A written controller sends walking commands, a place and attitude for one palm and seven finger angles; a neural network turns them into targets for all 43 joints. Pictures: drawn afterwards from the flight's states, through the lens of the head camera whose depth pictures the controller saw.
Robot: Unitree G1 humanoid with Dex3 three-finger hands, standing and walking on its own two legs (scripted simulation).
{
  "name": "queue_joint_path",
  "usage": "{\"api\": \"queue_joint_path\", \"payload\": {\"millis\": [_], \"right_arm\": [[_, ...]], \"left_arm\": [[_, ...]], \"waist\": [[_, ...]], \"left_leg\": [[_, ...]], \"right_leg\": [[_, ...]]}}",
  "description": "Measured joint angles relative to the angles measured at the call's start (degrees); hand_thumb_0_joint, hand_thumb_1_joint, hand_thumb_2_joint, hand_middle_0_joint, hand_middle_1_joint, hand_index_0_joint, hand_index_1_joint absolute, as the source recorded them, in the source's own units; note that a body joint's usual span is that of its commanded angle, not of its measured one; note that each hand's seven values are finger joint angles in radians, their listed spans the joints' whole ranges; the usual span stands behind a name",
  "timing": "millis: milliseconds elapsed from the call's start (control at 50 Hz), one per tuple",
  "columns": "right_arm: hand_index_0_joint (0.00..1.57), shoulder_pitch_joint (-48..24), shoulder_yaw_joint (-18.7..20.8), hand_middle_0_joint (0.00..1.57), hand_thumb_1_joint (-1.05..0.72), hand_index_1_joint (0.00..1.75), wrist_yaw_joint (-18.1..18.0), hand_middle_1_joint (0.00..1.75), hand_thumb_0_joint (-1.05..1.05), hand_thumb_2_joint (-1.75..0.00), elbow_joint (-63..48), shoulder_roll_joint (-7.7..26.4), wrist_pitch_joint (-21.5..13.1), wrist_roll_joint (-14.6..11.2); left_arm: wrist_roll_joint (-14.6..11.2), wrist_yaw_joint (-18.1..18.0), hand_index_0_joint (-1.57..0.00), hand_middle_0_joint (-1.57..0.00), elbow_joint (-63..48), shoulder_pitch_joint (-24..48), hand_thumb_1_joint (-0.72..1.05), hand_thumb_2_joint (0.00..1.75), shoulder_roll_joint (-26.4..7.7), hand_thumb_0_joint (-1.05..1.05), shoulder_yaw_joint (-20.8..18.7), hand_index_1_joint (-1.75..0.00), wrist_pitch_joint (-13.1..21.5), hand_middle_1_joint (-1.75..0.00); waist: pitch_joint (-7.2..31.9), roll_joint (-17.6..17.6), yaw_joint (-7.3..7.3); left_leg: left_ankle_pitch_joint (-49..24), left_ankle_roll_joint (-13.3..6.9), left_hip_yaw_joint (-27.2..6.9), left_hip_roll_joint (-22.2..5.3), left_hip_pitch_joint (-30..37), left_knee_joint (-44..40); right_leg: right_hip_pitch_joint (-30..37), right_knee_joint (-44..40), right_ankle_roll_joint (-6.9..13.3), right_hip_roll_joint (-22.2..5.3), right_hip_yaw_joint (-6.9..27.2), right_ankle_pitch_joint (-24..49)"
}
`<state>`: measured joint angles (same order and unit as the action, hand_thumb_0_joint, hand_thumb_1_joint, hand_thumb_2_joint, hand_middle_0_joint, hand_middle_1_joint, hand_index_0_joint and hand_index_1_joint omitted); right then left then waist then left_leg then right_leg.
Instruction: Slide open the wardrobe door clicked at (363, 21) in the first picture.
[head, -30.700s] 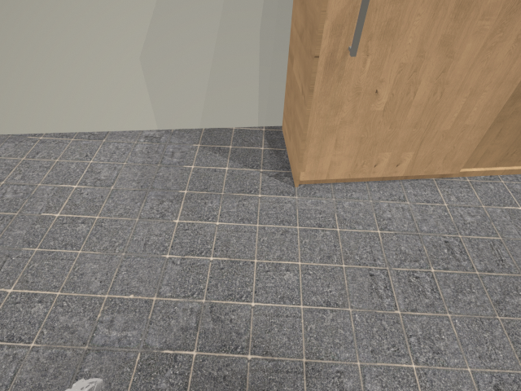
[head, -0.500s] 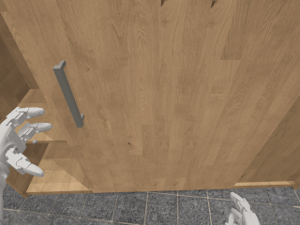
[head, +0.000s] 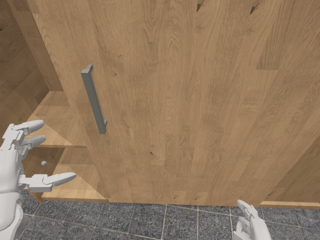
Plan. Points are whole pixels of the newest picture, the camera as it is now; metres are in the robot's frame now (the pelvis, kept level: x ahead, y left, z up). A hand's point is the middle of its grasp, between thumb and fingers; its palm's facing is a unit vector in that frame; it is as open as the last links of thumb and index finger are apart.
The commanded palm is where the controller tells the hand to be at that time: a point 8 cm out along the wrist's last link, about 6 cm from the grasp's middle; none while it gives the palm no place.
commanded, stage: draw the hand back to the body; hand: left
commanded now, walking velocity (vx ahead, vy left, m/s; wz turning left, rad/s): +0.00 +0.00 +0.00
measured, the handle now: (97, 102) +0.47 +0.27 +0.09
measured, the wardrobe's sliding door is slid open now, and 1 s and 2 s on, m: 0.44 0.44 0.44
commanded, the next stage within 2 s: step back with the hand held close in 0.80 s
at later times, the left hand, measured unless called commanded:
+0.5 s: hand (49, 158) +0.20 +0.25 +0.17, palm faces +0.40 -0.84 -0.36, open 8.1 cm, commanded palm +0.16 +0.29 +0.18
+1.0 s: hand (60, 155) +0.21 +0.23 +0.17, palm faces +0.42 -0.81 -0.40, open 7.4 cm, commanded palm +0.17 +0.27 +0.18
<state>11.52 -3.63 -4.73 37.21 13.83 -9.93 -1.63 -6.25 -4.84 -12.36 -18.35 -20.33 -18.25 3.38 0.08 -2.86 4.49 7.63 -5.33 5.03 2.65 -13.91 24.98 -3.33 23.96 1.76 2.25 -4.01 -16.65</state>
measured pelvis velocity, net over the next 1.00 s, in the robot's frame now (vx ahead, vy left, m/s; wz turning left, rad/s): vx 0.02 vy -0.03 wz -0.02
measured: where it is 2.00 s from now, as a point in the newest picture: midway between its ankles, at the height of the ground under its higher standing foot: outside the picture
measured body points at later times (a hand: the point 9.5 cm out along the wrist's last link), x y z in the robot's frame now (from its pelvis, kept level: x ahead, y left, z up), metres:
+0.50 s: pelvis +0.02 +0.00 +0.00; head -0.01 -0.01 +0.45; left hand +0.18 +0.29 +0.19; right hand +0.20 -0.23 -0.07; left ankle +0.08 +0.05 -0.74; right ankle -0.03 -0.10 -0.74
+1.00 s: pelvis +0.02 -0.03 +0.00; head -0.01 -0.05 +0.45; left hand +0.18 +0.27 +0.19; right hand +0.21 -0.25 -0.08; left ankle +0.08 +0.05 -0.74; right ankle -0.03 -0.10 -0.74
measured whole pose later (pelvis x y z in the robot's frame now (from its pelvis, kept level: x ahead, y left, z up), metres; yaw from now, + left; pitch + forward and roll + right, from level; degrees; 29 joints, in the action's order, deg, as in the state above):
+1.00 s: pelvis +0.02 -0.03 +0.00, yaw -1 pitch -4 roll -1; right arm 10.8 -2.1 -3.7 35.8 13.9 -3.1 -0.6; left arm -5.5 -4.8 -22.5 -26.3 -22.0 -20.0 5.5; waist 0.3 -3.7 4.0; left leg 9.0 -3.4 4.7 0.5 -11.7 24.6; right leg 0.9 18.6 3.6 4.7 -3.4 -15.6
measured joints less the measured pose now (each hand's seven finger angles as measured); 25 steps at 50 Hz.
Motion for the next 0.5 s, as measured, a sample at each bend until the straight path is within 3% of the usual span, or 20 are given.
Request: {"api": "queue_joint_path", "payload": {"millis": [260, 500], "right_arm": [[0.20, 0.13, 0.52, 0.21, -0.91, 0.30, 1.45, 0.30, 0.02, -0.90, -0.42, -0.67, 3.56, 0.92], [0.20, 0.13, 1.60, 0.20, -0.91, 0.30, 1.88, 0.30, 0.02, -0.90, -1.22, 0.09, 4.46, 1.05]], "left_arm": [[1.04, -0.72, -0.23, -0.23, -7.40, -5.63, 0.29, 0.61, -0.36, 0.00, 0.14, -0.66, 0.34, -0.66], [0.88, -0.25, -0.22, -0.21, -13.06, -9.51, 0.71, 0.81, -0.52, 0.01, 0.05, -0.41, 0.77, -0.41]], "waist": [[-0.73, 0.16, -0.47], [-0.50, 0.09, -0.30]], "left_leg": [[-0.21, -0.47, 1.20, 0.53, 4.09, -3.25], [0.39, -0.12, 1.02, 0.23, 4.31, -2.76]], "right_leg": [[3.82, -3.45, -0.47, -0.48, 1.49, 0.73], [4.40, -3.71, -0.05, -0.13, 1.42, 0.42]]}}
